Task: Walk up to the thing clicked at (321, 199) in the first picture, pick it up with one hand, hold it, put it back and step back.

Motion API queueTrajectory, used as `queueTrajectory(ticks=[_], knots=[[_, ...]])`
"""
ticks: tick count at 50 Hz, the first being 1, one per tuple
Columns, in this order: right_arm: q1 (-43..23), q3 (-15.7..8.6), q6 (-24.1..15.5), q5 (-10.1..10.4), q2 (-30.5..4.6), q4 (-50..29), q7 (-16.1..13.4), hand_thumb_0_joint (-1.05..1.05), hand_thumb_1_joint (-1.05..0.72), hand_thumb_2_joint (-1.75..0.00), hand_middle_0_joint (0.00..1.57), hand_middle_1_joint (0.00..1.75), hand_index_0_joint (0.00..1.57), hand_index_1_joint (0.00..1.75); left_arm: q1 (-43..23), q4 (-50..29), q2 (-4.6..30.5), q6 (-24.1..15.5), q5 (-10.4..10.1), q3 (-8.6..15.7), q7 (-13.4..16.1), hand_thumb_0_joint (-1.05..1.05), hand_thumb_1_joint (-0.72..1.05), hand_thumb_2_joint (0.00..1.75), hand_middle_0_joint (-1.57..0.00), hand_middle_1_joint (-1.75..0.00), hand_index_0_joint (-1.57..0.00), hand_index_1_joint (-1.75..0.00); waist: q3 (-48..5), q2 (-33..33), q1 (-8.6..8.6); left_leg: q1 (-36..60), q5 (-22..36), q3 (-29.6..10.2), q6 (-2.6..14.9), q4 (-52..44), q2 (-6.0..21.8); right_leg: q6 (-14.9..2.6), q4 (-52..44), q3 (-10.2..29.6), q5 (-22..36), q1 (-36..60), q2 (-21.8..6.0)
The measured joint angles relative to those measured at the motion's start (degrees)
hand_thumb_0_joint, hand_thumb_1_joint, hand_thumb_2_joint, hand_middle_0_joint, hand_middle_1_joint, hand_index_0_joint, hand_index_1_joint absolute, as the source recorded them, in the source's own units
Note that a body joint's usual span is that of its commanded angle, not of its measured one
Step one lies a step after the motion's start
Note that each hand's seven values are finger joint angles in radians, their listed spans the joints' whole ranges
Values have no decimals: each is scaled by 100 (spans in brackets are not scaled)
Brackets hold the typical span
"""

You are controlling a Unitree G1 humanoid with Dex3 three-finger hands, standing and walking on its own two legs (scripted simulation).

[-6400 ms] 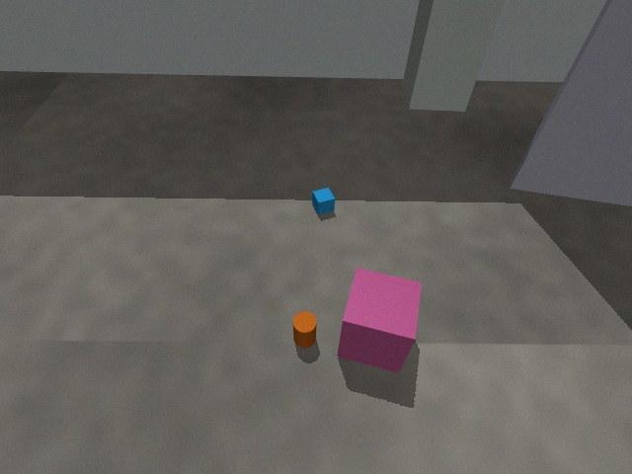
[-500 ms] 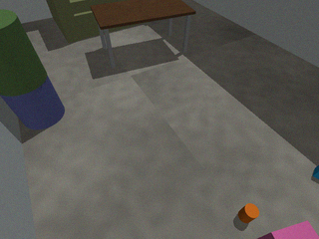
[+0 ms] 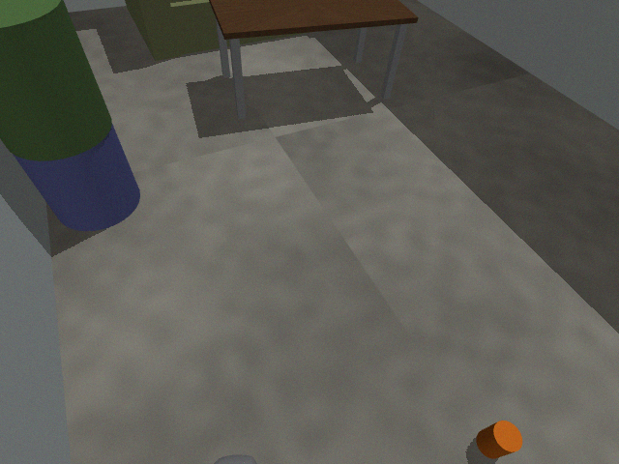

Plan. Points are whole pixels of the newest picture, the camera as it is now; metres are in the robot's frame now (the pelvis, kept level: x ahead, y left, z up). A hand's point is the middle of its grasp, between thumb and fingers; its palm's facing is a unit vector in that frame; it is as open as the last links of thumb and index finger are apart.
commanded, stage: walk up
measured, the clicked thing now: out of the picture +0.55 -1.16 -0.72
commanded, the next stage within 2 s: none
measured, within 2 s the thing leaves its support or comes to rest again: neither
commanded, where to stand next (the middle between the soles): +0.38 -0.05 m, yaw -2 degrees
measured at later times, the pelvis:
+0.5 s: pelvis +0.18 -0.04 -0.02, yaw -10 degrees
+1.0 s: pelvis +0.30 -0.01 -0.01, yaw -23 degrees
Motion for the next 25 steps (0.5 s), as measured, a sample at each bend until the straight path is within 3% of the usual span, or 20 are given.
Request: queueTrajectory(ticks=[2, 6, 12, 17, 20, 22, 23, 25], knots=[[70, -31, -52, -33, 71, -112, -63, 1, -90, -90, 20, 30, 20, 30, 53, 50, 46, 131, -31, -4, 37, 1, 90, 90, -20, -30, -21, -30, -12, -114, -137, 60, -254, 57, 20, 116, -88, -79, 1320, 497, -318, -536, 263], [323, 57, 4, 36, 194, -171, -105, 1, -90, -90, 20, 30, 20, 30, 60, -17, 86, 90, -127, -78, 23, 1, 91, 90, -20, -30, -21, -30, -80, -230, -248, 568, -310, 97, 76, -398, -164, -92, 2292, 714, 177, -1300, 498], [513, 103, -36, 84, 242, -383, -122, 1, -90, -90, 20, 30, 20, 30, 4, -291, -18, 37, -183, -132, -44, 1, 91, 90, -20, -30, -20, -30, 24, -179, -235, 1402, -404, 345, 42, -1016, -145, 178, 1546, 571, 885, -1899, 189], [304, 109, -28, 116, 184, -735, -108, 1, -90, -90, 20, 30, 20, 30, -131, -486, -147, 79, -161, -181, -198, 1, 91, 90, -20, -30, -21, -30, 215, 10, -306, 1775, -854, 714, -94, -884, -60, 106, 372, 210, 1431, -1940, -92], [278, 118, 33, 117, 97, -865, -110, 1, -90, -90, 20, 30, 21, 30, -191, -610, -202, 19, -157, -190, -226, 1, 91, 90, -20, -30, -21, -30, 165, 191, -338, 1808, -1392, 845, -204, -390, 67, 18, 105, 54, 1508, -1671, -74], [214, 91, 114, 113, -16, -870, -133, 1, -90, -90, 20, 30, 20, 30, -289, -674, -324, -87, -152, -160, -184, 1, 91, 90, -20, -30, -21, -30, 230, 589, -342, 1642, -1783, 753, -75, 450, 447, 63, 334, -116, 1402, -1568, 189], [181, 96, 169, 133, -14, -868, -149, 1, -90, -90, 20, 30, 20, 30, -309, -767, -343, -166, -148, -151, -144, 1, 91, 90, -20, -30, -21, -30, 261, 678, -316, 1384, -1674, 534, 20, 1164, 504, 48, 496, -161, 1219, -1551, 270], [89, 176, 270, 157, 35, -869, -144, 1, -90, -90, 20, 30, 20, 30, -260, -952, -346, -295, -220, -130, -64, 0, 90, 90, -20, -30, -21, -30, 273, 577, -148, 775, -1683, 141, 47, 2510, 175, -3, 632, -2, 1002, -1512, 304]])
